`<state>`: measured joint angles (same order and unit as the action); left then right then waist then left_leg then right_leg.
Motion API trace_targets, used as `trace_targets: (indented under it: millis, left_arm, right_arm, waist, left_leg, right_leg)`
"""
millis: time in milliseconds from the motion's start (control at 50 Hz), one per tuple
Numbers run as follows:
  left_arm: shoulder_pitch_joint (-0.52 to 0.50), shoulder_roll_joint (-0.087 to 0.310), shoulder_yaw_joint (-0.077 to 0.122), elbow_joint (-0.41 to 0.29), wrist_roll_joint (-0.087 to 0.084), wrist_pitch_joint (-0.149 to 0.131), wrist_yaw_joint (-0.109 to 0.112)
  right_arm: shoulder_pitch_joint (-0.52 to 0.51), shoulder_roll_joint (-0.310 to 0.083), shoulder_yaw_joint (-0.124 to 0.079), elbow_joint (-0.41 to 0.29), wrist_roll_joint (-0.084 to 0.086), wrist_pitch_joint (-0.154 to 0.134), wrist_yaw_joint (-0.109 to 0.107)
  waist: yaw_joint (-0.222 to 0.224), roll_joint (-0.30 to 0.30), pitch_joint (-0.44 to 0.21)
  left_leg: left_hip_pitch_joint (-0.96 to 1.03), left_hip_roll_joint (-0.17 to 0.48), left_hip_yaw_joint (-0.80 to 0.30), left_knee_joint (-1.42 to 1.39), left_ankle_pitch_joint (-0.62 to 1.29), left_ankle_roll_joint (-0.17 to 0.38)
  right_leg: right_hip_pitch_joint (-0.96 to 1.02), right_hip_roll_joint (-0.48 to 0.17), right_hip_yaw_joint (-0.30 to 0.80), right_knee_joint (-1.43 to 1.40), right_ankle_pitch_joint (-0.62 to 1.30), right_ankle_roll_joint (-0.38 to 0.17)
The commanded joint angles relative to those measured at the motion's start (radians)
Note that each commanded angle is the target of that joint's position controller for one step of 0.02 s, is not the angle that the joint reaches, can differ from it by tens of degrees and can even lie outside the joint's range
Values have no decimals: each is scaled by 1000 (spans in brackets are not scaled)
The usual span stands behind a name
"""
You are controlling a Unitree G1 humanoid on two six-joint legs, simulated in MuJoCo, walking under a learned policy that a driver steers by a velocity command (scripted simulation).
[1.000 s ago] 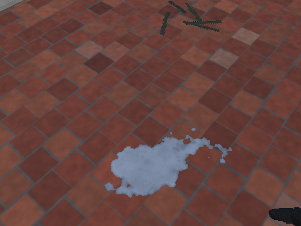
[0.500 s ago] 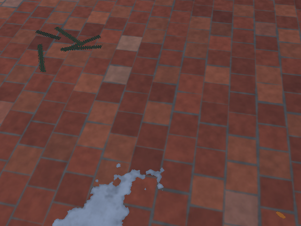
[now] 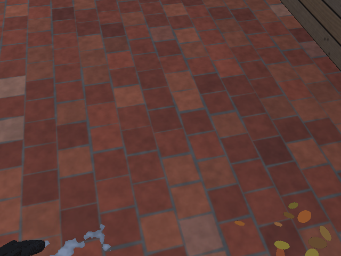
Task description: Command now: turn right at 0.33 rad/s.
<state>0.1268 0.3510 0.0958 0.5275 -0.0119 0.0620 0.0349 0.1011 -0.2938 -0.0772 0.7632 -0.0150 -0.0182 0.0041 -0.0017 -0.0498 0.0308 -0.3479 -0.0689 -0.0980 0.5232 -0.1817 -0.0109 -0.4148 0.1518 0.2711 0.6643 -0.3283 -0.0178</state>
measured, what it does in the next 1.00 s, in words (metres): steps on the spot, turning left: right foot, then left foot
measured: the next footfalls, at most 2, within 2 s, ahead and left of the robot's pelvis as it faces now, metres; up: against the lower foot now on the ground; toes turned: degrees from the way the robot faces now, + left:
right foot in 0.30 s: +0.02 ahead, -0.12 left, +0.00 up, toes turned +15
left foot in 0.70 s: +0.00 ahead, +0.15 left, +0.00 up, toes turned +29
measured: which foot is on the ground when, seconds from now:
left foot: down 0.00-0.30, up 0.32-0.68, down 0.70-1.00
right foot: up 0.00-0.28, down 0.30-0.70, up 0.72-1.00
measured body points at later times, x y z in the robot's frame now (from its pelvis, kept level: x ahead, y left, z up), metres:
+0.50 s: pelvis +0.00 -0.01 +0.01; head +0.04 -0.01 +0.46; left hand +0.07 +0.30 -0.08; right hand +0.22 -0.27 -0.09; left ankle -0.03 +0.12 -0.66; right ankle -0.02 -0.13 -0.73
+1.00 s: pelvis -0.01 +0.04 +0.01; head +0.02 +0.06 +0.46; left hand -0.04 +0.35 -0.11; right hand +0.25 -0.12 -0.07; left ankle -0.04 +0.14 -0.73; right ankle +0.02 -0.09 -0.66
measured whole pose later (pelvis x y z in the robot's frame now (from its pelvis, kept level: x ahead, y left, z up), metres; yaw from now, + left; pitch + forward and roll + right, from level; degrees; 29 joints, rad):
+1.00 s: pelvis -0.01 +0.04 +0.01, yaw +17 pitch +1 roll +0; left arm 0.27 0.32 0.09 0.74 -0.02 0.08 0.04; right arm 0.05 -0.22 -0.04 0.67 -0.03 0.03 -0.05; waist 0.04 -0.03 0.06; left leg -0.22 0.04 0.20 0.43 -0.22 0.04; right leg -0.50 -0.08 -0.03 1.06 -0.40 0.12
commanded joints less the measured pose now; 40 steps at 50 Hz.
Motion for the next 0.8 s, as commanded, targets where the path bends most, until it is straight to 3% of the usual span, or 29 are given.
trace_targets:
  millis: [20,40,60,80,100,140,160,220,260,280,300,320,340,360,380,400,420,480,560,620,660,680,700,720,740,760,780,800]
  left_arm:
    - [100,113,25,-53,22,-34,1]
    - [97,128,29,-19,23,-35,-2]
    - [94,80,15,4,35,-31,-3]
    - [81,46,4,2,46,-31,-4]
    - [49,21,-5,-5,45,-38,-9]
    - [-25,12,-8,-20,23,-52,-8]
    - [-32,14,-6,-18,11,-56,-5]
    - [0,27,5,10,-13,-67,-1]
    - [58,26,13,46,-14,-78,-6]
    - [93,41,21,68,-12,-79,-8]
    - [120,75,31,75,-1,-76,-6]
    - [95,159,49,79,37,-67,-11]
    - [26,116,42,51,69,-72,-13]
    - [-23,61,24,33,64,-77,-6]
    - [-63,31,14,27,50,-80,2]
    - [-78,22,11,32,28,-82,8]
    - [-69,24,9,40,18,-82,13]
    - [12,52,18,64,27,-66,21]
    - [25,117,39,75,21,-55,7]
    - [28,140,48,90,-5,-67,-17]
    - [21,139,41,110,-32,-78,-31]
    - [35,110,27,130,-40,-86,-38]
    - [58,46,-3,129,-3,-97,-41]
    - [95,-53,-52,114,49,-102,-51]
    - [64,34,-23,155,14,-85,-49]
    - [34,71,-13,145,-18,-71,-45]
    - [39,68,-10,153,-22,-61,-33]
    - [46,93,0,167,-14,-46,-16]
  right_arm:
    - [-52,-148,-26,-99,-37,-14,-4]
    - [-96,-87,-5,-109,-17,-16,-7]
    - [-114,-49,13,-108,-4,-16,-2]
    - [-117,-55,16,-103,14,-11,1]
    - [-100,-91,5,-101,28,2,-2]
    - [-2,-188,-36,-96,36,29,-11]
    - [35,-204,-45,-95,34,37,-14]
    - [43,-191,-53,-112,47,46,-21]
    - [18,-179,-58,-125,66,54,-30]
    - [18,-166,-58,-131,73,56,-36]
    - [30,-131,-50,-138,68,57,-39]
    - [32,-90,-41,-173,63,48,-36]
    - [68,-157,-63,-159,47,38,-32]
    - [90,-200,-81,-139,45,40,-26]
    - [112,-188,-83,-121,48,52,-26]
    - [123,-164,-77,-117,44,64,-26]
    - [114,-133,-66,-125,43,71,-20]
    - [12,-92,-38,-191,53,69,0]
    - [-26,-82,-24,-246,44,70,27]
    - [-16,-98,-30,-258,40,85,31]
    - [28,-92,-34,-253,35,90,24]
    - [94,-112,-42,-232,29,86,14]
    - [166,-179,-52,-224,16,79,-4]
    - [125,-192,-25,-242,-19,62,-20]
    - [155,-72,5,-212,-31,46,-12]
    - [96,-77,7,-195,-24,31,-5]
    - [38,-101,-2,-183,-15,24,-7]
    - [-3,-125,-10,-183,-6,23,-14]
  waist:
    - [60,285,-102]
    - [65,189,-86]
    - [73,143,-85]
    - [66,153,-70]
    - [50,172,-50]
    - [-11,208,-51]
    - [-26,219,-72]
    - [-18,267,-105]
    - [19,263,-132]
    - [28,246,-157]
    - [27,172,-180]
    - [-7,-159,-126]
    - [-10,-177,-106]
    - [-28,-100,-97]
    - [-47,-62,-87]
    - [-46,-65,-70]
    - [-36,-78,-54]
    - [34,-94,-38]
    - [53,-96,-57]
    - [45,-103,-62]
    - [-2,-88,-84]
    - [-42,-40,-118]
    - [-52,108,-217]
    - [-9,343,-330]
    - [-75,201,-377]
    - [-53,185,-264]
    - [-32,184,-193]
    - [-26,194,-132]
  left_leg:
    - [94,423,-555,-272,151,315]
    - [70,362,-423,-238,111,273]
    - [65,285,-340,-230,44,215]
    - [83,252,-322,-226,39,194]
    - [87,206,-294,-212,97,180]
    - [150,171,-302,-178,189,182]
    - [200,180,-340,-172,194,190]
    - [270,197,-439,-172,192,193]
    - [234,169,-439,-147,199,163]
    - [155,141,-412,-123,155,127]
    - [13,92,-348,-30,20,81]
    - [-230,-45,-134,143,-249,21]
    - [-290,-3,-80,373,-422,-29]
    - [-281,36,-63,522,-387,-48]
    - [-279,45,-43,586,-331,-62]
    - [-315,60,-29,636,-264,-77]
    - [-341,79,-3,654,-224,-90]
    - [-371,118,77,547,-155,-113]
    - [-263,144,130,368,-158,-89]
    - [-120,109,177,234,-173,-50]
    - [22,59,177,40,-117,0]
    - [198,42,155,-123,64,38]
    - [476,186,-21,-126,498,82]
    - [596,499,-287,-65,898,296]
    - [455,507,-231,-94,773,369]
    - [383,433,-133,-111,645,328]
    - [337,378,-70,-133,500,272]
    - [278,365,-36,-158,434,250]
  right_leg:
    - [-84,-25,4,413,-304,48]
    - [-53,-46,7,443,-232,67]
    - [-14,-79,-26,386,-193,90]
    - [-15,-115,-83,324,-153,111]
    - [-3,-124,-141,235,-140,123]
    - [13,-81,-204,103,-167,125]
    - [18,-68,-197,52,-175,122]
    - [56,-56,-169,-104,-113,98]
    - [179,-57,-175,-288,22,66]
    - [304,-94,-174,-354,116,46]
    - [445,-212,-109,-352,185,1]
    - [461,-416,106,-353,403,-132]
    - [401,-551,162,-346,587,-230]
    - [370,-533,84,-333,644,-227]
    - [356,-467,-12,-318,627,-187]
    - [373,-427,-76,-302,635,-162]
    - [375,-408,-129,-295,684,-156]
    - [415,-400,-203,-309,675,-184]
    - [410,-447,-260,-307,642,-191]
    - [350,-451,-301,-261,661,-169]
    - [327,-438,-295,-175,672,-144]
    - [254,-397,-333,-79,638,-97]
    - [76,-332,-382,69,383,-10]
    - [-103,-249,-349,276,-360,78]
    - [-40,-264,-222,356,-417,102]
    - [-56,-261,-202,376,-399,101]
    - [-89,-258,-209,363,-351,100]
    - [-96,-244,-215,390,-280,110]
